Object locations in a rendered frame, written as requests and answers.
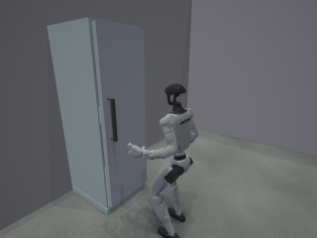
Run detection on handle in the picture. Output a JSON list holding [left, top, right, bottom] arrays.
[[107, 98, 118, 142]]

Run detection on left robot upper arm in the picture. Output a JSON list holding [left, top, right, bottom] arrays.
[[159, 114, 178, 156]]

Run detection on robot left thigh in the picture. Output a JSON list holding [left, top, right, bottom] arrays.
[[151, 166, 180, 204]]

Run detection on right robot upper arm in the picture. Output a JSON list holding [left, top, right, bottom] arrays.
[[185, 108, 199, 140]]

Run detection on robot left hand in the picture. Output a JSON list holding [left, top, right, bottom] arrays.
[[128, 142, 146, 158]]

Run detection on fridge door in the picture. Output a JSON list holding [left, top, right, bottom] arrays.
[[91, 21, 148, 207]]

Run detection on left robot forearm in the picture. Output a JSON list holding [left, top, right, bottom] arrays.
[[139, 146, 174, 160]]

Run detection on right robot foot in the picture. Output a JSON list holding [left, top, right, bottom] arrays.
[[167, 207, 185, 222]]

